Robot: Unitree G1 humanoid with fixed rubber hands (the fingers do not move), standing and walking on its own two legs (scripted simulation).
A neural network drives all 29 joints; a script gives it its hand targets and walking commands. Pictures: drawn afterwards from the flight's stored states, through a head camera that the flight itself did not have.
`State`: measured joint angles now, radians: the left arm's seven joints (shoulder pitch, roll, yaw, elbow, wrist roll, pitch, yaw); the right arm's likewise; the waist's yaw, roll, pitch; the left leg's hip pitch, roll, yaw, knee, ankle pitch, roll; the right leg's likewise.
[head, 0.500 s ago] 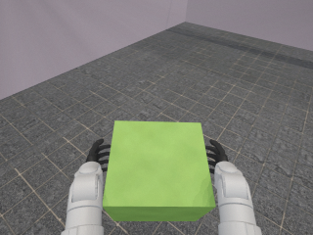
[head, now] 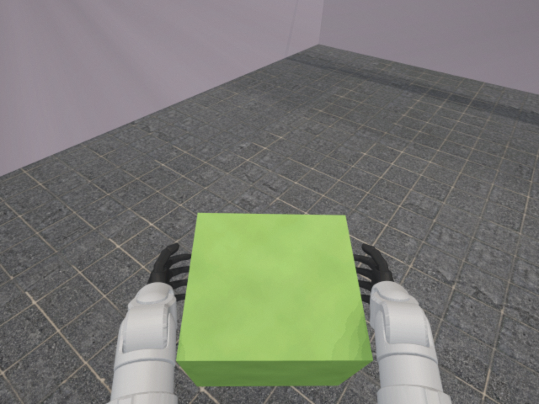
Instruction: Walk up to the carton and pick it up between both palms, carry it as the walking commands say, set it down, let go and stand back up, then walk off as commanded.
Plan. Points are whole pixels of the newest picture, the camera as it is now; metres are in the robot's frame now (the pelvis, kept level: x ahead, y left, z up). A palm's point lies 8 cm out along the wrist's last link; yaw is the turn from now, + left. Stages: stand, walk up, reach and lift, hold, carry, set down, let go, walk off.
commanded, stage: hold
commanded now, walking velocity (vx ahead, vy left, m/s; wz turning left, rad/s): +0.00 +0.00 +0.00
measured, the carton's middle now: (270, 302) +0.31 +0.00 -0.03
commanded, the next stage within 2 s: carry in 0.52 s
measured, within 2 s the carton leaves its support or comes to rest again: neither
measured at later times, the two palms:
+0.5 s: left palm (160, 291) +0.28 +0.16 +0.05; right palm (379, 290) +0.28 -0.17 +0.05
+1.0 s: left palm (144, 343) +0.19 +0.16 +0.07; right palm (398, 336) +0.19 -0.16 +0.07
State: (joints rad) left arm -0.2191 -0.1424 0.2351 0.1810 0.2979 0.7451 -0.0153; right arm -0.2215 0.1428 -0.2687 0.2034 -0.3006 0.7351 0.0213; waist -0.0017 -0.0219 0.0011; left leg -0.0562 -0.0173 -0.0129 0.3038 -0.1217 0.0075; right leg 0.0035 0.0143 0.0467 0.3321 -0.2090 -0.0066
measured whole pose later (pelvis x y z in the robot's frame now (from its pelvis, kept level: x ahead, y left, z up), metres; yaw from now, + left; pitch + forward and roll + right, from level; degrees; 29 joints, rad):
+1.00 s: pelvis -0.07 +0.00 -0.04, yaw -1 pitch +2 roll +0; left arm -0.11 -0.13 0.12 -0.42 0.11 1.15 0.17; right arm -0.15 0.13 -0.10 -0.40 -0.12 1.16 -0.17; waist 0.01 0.01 -0.08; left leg -0.54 0.01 -0.01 0.68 -0.18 0.01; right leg -0.49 0.03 -0.02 0.81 -0.42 -0.01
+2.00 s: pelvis -0.40 +0.01 -0.02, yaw -1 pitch +4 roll +2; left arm -0.08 -0.13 0.08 -0.50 0.12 1.21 0.17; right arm -0.11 0.13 -0.08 -0.50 -0.10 1.23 -0.19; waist -0.03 -0.02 -0.10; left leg -0.40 0.00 0.07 0.79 -0.48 -0.01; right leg -0.48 -0.08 -0.07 0.51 -0.10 -0.02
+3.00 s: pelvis -0.80 +0.04 -0.01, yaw +1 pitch +3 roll -2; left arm -0.05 -0.13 0.08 -0.52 0.10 1.23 0.20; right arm -0.07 0.13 -0.08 -0.48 -0.12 1.20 -0.16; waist 0.03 -0.01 -0.07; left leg -0.35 0.04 0.04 0.53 -0.23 0.03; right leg -0.63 -0.01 -0.04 1.14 -0.41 0.01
